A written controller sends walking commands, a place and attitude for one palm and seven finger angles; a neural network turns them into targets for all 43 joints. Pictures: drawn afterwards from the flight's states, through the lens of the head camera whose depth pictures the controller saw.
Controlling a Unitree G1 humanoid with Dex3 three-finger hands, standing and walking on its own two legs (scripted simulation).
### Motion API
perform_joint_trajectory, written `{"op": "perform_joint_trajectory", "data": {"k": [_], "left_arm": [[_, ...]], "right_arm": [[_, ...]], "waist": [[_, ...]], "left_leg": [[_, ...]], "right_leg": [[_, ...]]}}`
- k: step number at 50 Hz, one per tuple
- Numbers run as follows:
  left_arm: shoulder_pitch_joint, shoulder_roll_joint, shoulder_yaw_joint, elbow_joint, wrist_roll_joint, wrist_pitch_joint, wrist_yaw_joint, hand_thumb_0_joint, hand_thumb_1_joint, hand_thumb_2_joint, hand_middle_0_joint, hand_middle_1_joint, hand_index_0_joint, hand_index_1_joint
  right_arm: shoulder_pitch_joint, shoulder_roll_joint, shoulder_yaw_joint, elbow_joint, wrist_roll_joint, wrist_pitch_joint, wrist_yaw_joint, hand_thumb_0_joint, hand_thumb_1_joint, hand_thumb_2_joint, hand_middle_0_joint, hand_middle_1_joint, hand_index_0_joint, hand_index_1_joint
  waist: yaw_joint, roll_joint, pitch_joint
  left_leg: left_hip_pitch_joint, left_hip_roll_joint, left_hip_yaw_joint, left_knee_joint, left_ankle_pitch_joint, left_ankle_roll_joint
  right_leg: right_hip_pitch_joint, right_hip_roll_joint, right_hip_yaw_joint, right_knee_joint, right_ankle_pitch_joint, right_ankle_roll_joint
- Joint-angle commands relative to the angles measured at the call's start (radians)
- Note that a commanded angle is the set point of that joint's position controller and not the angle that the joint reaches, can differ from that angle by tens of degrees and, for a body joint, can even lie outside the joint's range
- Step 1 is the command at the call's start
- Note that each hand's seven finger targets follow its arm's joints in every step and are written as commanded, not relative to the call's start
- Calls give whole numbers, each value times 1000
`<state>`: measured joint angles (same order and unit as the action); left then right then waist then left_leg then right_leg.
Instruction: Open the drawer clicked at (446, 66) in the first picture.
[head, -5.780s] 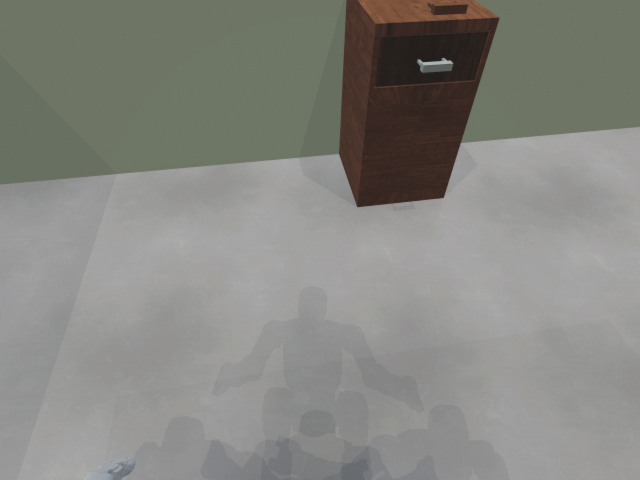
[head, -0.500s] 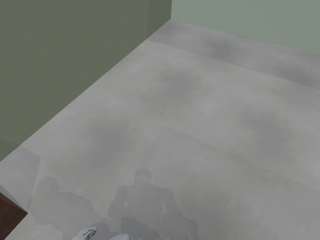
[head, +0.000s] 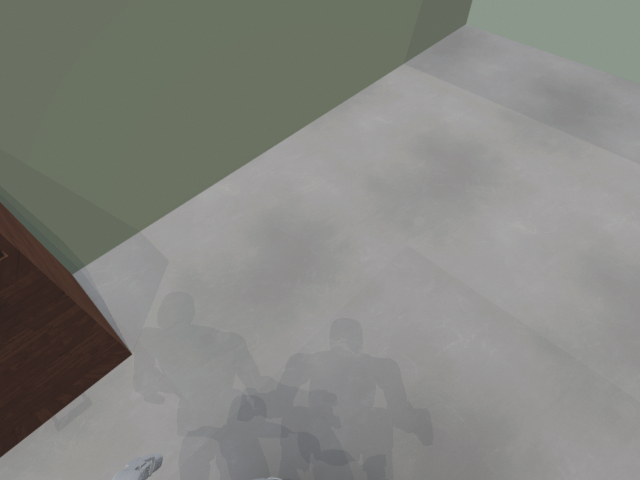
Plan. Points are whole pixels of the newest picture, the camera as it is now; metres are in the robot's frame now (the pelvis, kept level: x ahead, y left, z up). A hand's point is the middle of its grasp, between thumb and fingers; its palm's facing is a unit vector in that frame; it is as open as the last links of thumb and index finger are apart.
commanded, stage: turn to face it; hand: left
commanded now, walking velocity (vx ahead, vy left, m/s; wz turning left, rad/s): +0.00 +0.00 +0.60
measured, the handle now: out of the picture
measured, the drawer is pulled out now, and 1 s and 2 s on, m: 0.00 0.00 0.00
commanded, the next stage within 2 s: take the last steps up to it in 1.20 s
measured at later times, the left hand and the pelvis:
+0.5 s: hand out of the picture -0.06 +0.19 -0.17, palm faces +0.37 -0.89 -0.25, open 7.4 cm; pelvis -0.03 -0.02 +0.00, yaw +20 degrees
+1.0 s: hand out of the picture -0.04 +0.21 -0.14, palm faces +0.56 -0.77 -0.30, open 7.4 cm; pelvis -0.03 -0.04 +0.00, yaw +35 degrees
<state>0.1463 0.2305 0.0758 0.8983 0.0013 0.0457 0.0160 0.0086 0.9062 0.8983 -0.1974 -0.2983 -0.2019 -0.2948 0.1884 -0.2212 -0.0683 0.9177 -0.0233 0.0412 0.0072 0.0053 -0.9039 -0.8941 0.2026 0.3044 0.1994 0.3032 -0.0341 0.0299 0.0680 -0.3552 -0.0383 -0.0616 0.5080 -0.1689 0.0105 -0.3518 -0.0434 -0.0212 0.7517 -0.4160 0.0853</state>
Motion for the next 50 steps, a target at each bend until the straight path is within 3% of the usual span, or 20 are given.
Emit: {"op": "perform_joint_trajectory", "data": {"k": [1, 2, 3, 4, 6, 8, 17, 22, 24, 25, 26, 27, 28, 29, 32, 35, 43, 48, 49, 50], "left_arm": [[154, 134, 26, -58, 7, -37, 17, 0, 900, 900, -200, -300, -200, -300], [162, 238, 45, -68, 28, -47, 26, 0, 900, 900, -200, -300, -200, -300], [118, 261, 37, -92, 22, -39, 27, 0, 900, 900, -200, -300, -200, -300], [46, 205, 30, -108, 21, -43, 29, 0, 900, 900, -200, -300, -200, -300], [-40, 155, 15, -129, 18, -45, 26, 0, 900, 900, -200, -300, -200, -300], [-20, 123, 2, -120, 18, -57, 20, 0, 900, 900, -200, -300, -200, -300], [150, 178, 18, -58, 29, -50, 18, 0, 900, 900, -200, -300, -200, -300], [131, 210, 33, -47, 32, -39, 14, 0, 900, 900, -200, -300, -200, -300], [109, 209, 38, -45, 21, -33, 10, 0, 900, 900, -200, -300, -200, -300], [106, 188, 36, -51, 13, -28, 6, 0, 900, 900, -200, -300, -200, -300], [83, 122, 23, -89, 6, -24, -2, 0, 900, 900, -200, -300, -200, -300], [14, 98, 6, -125, 14, -14, 2, 0, 900, 900, -200, -300, -200, -300], [-9, 115, 9, -124, 18, -8, 2, 0, 900, 900, -200, -300, -200, -300], [-21, 106, 15, -106, 21, -3, 5, 0, 900, 900, -200, -300, -200, -300], [32, 120, 23, -64, 17, -9, -10, 0, 900, 900, -200, -300, -200, -300], [35, 122, 20, -59, 15, -9, -5, 0, 900, 900, -200, -300, -200, -300], [-44, 99, 8, -107, 9, -14, 5, 0, 900, 900, -200, -300, -200, -300], [80, 101, 6, -82, 0, -35, 13, 0, 900, 900, -200, -300, -200, -300], [120, 141, 14, -71, 6, -45, 17, 0, 900, 900, -200, -300, -200, -300], [140, 240, 34, -73, 25, -56, 26, 0, 900, 900, -200, -300, -200, -300]], "right_arm": [[-46, -169, -57, -95, 12, -6, 0, 0, -900, -900, 200, 300, 200, 300], [-28, -84, -46, -118, 19, -5, 4, 0, -900, -900, 200, 300, 200, 300], [-66, -130, -56, -131, 6, -2, 4, 0, -900, -900, 200, 300, 200, 300], [-54, -145, -59, -117, 0, 6, 10, 0, -900, -900, 200, 300, 200, 300], [-8, -124, -61, -70, -2, 20, 20, 0, -900, -900, 200, 300, 200, 300], [16, -108, -51, -50, 0, 20, 26, 0, -900, -900, 200, 300, 200, 300], [-132, -89, -27, -84, 8, 18, 25, 0, -900, -900, 200, 300, 200, 300], [-104, -85, -16, -85, 15, 1, 22, 0, -900, -900, 200, 300, 200, 300], [-37, -112, -20, -73, 11, -10, 19, 0, -900, -900, 200, 300, 200, 300], [25, -162, -33, -57, 9, -19, 19, 0, -900, -900, 200, 300, 200, 300], [87, -281, -62, -54, 4, -28, 13, 0, -900, -900, 200, 300, 200, 300], [143, -327, -70, -31, 12, -20, 4, 0, -900, -900, 200, 300, 200, 300], [134, -302, -62, -24, 8, -18, -3, 0, -900, -900, 200, 300, 200, 300], [88, -261, -54, -33, 5, -22, -12, 0, -900, -900, 200, 300, 200, 300], [-33, -207, -31, -72, 6, -31, -18, 0, -900, -900, 200, 300, 200, 300], [-7, -211, -34, -72, 7, -34, -17, 0, -900, -900, 200, 300, 200, 300], [35, -211, -45, -61, -2, -21, -13, 0, -900, -900, 200, 300, 200, 300], [-14, -197, -46, -76, 5, -14, -10, 0, -900, -900, 200, 300, 200, 300], [-10, -160, -42, -78, 13, -15, -6, 0, -900, -900, 200, 300, 200, 300], [15, -81, -30, -96, 21, -15, -2, 0, -900, -900, 200, 300, 200, 300]], "waist": [[76, 9, -153], [80, -325, -132], [83, -323, -89], [43, -225, -58], [-9, -192, -2], [-7, -181, -15], [83, -215, -69], [79, -256, -114], [39, -216, -151], [0, -81, -185], [-39, 259, -198], [-61, 288, -191], [-52, 181, -156], [-37, 233, -131], [24, 147, -102], [21, 79, -115], [-7, 133, -112], [53, 114, -153], [71, 15, -166], [73, -295, -180]], "left_leg": [[-90, 137, -220, 6, 19, 51], [-298, -22, -23, 268, -284, -46], [-271, -9, -2, 490, -411, -51], [-247, 24, -41, 612, -338, -42], [-240, 52, -7, 719, -238, -58], [-247, 59, 33, 738, -169, -81], [-180, 85, 119, 438, -271, -100], [-33, 73, 179, 208, -268, -69], [105, 71, 187, 12, -113, -54], [272, 109, 122, -110, 47, -32], [435, 365, -232, -154, 376, 72], [410, 476, -323, -146, 631, 178], [357, 466, -254, -139, 566, 203], [302, 384, -223, -149, 510, 172], [245, 267, -121, -150, 425, 124], [258, 250, -141, -160, 403, 131], [237, 251, -267, -145, 317, 168], [85, 190, -274, -34, 303, 108], [-25, 131, -227, 49, 137, 51], [-220, -22, -42, 276, -252, -37]], "right_leg": [[306, -57, 48, -404, 162, -37], [388, -354, 360, -537, 99, -139], [189, -473, 405, -549, 136, -210], [107, -413, 312, -545, 106, -220], [59, -310, 173, -505, 178, -168], [137, -255, 40, -447, 357, -159], [311, -327, -38, -379, 598, -204], [299, -355, -89, -305, 619, -192], [250, -334, -148, -198, 560, -137], [133, -298, -183, -50, 457, -86], [-163, -148, -208, 181, -39, 0], [-262, -100, -102, 318, -274, 16], [-260, -122, -49, 385, -213, 2], [-260, -119, -20, 408, -145, 6], [-224, -89, -3, 434, 14, 17], [-202, -72, 8, 385, 44, 28], [-119, -23, 20, 121, -33, 20], [186, 19, -10, -266, 162, -5], [322, -59, 56, -396, 236, -22], [435, -340, 346, -473, 319, -118]]}}
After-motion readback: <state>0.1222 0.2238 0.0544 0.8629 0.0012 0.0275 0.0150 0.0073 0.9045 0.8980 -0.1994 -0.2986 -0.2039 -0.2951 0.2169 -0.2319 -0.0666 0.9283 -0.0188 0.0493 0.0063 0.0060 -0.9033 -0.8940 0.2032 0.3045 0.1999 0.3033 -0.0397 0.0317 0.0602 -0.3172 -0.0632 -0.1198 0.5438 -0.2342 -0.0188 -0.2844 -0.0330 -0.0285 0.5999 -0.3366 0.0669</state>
